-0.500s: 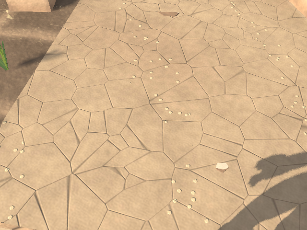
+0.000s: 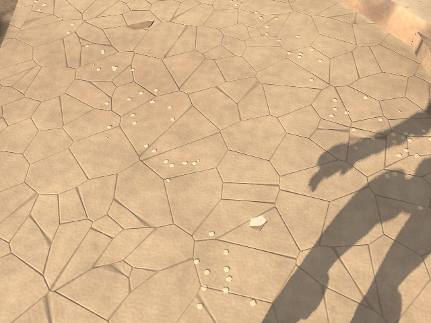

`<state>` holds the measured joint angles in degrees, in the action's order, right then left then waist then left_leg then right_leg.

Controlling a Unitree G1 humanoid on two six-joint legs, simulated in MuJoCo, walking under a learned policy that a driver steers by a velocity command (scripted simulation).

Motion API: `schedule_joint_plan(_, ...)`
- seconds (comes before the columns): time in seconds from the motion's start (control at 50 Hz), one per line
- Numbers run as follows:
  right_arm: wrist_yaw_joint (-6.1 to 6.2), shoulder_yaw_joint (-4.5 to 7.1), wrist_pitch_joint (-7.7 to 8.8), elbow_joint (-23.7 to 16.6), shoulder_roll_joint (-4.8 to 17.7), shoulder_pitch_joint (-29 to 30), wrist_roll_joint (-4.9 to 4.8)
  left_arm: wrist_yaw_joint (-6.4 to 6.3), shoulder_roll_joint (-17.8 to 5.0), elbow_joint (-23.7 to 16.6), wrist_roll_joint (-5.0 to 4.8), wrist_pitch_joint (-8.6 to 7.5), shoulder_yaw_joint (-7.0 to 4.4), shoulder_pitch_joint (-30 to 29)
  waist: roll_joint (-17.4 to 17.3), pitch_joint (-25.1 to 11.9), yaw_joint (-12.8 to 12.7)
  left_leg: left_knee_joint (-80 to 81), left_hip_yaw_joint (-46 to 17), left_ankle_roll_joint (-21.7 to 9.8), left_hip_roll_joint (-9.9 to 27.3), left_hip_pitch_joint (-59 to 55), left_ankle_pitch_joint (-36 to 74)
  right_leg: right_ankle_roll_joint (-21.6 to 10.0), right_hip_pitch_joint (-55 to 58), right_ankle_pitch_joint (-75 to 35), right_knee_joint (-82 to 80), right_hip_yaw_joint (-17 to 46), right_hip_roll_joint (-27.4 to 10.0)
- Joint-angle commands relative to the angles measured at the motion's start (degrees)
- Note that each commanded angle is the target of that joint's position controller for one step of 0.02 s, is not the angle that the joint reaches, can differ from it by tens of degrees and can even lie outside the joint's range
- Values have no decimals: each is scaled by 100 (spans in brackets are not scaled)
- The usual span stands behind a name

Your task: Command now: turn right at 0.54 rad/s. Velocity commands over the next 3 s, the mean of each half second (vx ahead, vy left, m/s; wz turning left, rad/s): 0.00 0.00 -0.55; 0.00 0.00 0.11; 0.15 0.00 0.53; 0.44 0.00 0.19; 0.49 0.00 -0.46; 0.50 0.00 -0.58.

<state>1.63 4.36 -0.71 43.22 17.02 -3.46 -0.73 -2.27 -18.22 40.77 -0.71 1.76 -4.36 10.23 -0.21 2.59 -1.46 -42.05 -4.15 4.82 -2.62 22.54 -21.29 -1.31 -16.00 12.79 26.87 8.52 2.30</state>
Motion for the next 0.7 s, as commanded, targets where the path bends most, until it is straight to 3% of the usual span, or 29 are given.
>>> schedule_joint_plan(0.02,-56,124,133,-340,527,-2,-33,0,-1008,-404,-30,-2,-275,-146,1131,-802,16,787,60,-56,-106,-152,132,-1036,920,-2511,-364,1609,-1262)
schedule_joint_plan(0.06,-103,167,197,-209,562,-377,-23,-22,-950,-483,-104,36,-253,-391,1061,-789,270,2026,161,-204,-92,-839,1056,-768,680,-1966,-152,1665,-1000)
schedule_joint_plan(0.08,-94,228,209,-145,738,-542,22,-41,-803,-509,-85,41,-210,-323,831,-858,257,2331,-56,-365,302,-1476,1568,-515,234,-1160,103,1544,-765)
schedule_joint_plan(0.1,-48,305,181,-183,1121,-641,136,-20,-463,-509,31,36,-119,-55,-376,-1013,89,2414,-1173,-836,1526,-2183,2363,-186,-601,617,1301,839,-155)
schedule_joint_plan(0.12,-79,327,160,-216,1314,-560,339,-3,-580,-656,3,-24,-175,22,-1450,-768,-2,2526,-2467,-1884,2528,-1916,3243,137,-1650,2545,2418,66,496)
schedule_joint_plan(0.14,-75,247,206,-342,1040,-346,333,14,-1021,-566,49,-54,-298,132,-1022,-690,1,2575,-2417,-2238,2748,-1651,3119,322,-1715,2443,3593,168,43)
schedule_joint_plan(0.16,-44,161,228,-398,723,-35,271,38,-1186,-431,-15,-27,-389,192,-738,-541,-104,2518,-1757,-1995,2339,-1473,2785,389,-1702,2022,3995,142,-50)
schedule_joint_plan(0.18,-21,133,228,-437,628,167,198,19,-1075,-304,-21,39,-395,287,-621,-422,-163,2479,-1202,-1706,1930,-1426,2388,488,-1741,1662,4155,47,-98)
schedule_joint_plan(0.2,10,109,225,-432,576,195,119,12,-966,-307,-1,86,-370,239,-662,-332,-81,2466,-947,-1633,1792,-1478,2396,589,-1907,1341,4304,-1,-120)
schedule_joint_plan(0.26,119,103,145,-330,648,-190,154,71,-599,-563,-61,91,-234,-175,-829,-327,188,2511,-341,-1716,1628,-1763,2826,770,-2004,940,3801,-419,-212)
schedule_joint_plan(0.34,130,191,72,-293,928,-406,138,164,-438,-815,-20,69,-116,-438,-893,-564,392,2477,-61,-1805,1872,-2145,3009,784,-1593,984,2646,-671,-492)
schedule_joint_plan(0.4,45,251,46,-319,1106,-314,95,237,-495,-880,-23,97,-113,-339,-961,-588,359,2420,196,-1759,1967,-1868,3151,638,-917,956,1933,-965,-489)
schedule_joint_plan(0.44,-14,260,57,-265,1154,-364,11,263,-511,-902,-12,128,-126,-255,-972,-573,324,2256,174,-1700,2021,-1824,3171,478,-579,901,1353,-1032,-410)
schedule_joint_plan(0.48,-41,234,63,-216,1119,-237,-107,281,-473,-775,8,134,-145,117,-872,-593,55,1807,332,-1437,1908,-1642,3035,183,133,62,80,-1185,-243)
schedule_joint_plan(0.5,-59,167,82,-84,921,-506,-115,252,-606,-702,29,127,-189,289,-592,-634,15,1406,542,-1106,1710,-1271,2634,0,805,-665,-566,-1060,-186)
schedule_joint_plan(0.52,-97,49,112,-75,573,-726,97,177,-1002,-707,29,117,-287,486,511,-916,110,308,1051,-563,1271,-329,1208,-270,1884,-2566,-636,47,-1022)
schedule_joint_plan(0.54,-116,-78,137,-319,303,-605,290,130,-1363,-900,152,75,-289,323,1795,-969,169,-881,1111,-81,564,921,-1569,-1401,2047,-4095,-501,1618,-2436)
schedule_joint_plan(0.56,-55,59,99,-313,721,-237,147,182,-986,-854,270,-54,-198,435,1060,-1197,-220,-1802,404,-6,637,809,-1799,-1914,1514,-3641,-592,1533,-2517)
schedule_joint_plan(0.58,-43,111,53,-277,835,-230,14,202,-862,-779,270,-148,-140,197,922,-930,-70,-2068,269,-42,701,809,-1483,-1686,1241,-3126,-666,1010,-2144)
schedule_joint_plan(0.6,-24,114,12,-117,770,-410,-1,194,-691,-737,219,-200,-94,-144,787,-817,90,-1945,206,-61,771,765,-1101,-1345,1114,-2469,-729,596,-1805)
schedule_joint_plan(0.62,-1,115,-32,19,755,-520,48,185,-476,-718,180,-235,-7,-407,765,-710,172,-1788,174,-18,807,627,-713,-1152,955,-2381,-760,340,-1657)
schedule_joint_plan(0.66,-23,74,-66,221,606,-824,58,155,-177,-569,232,-290,126,-576,801,-707,340,-1464,205,79,751,-34,-129,-1036,587,-2586,-822,-186,-1410)
schedule_joint_plan(0.7,-47,2,-62,246,492,-764,14,131,-184,-448,269,-304,123,-618,816,-630,258,-705,252,91,745,-336,37,-981,591,-2169,-844,-436,-1311)
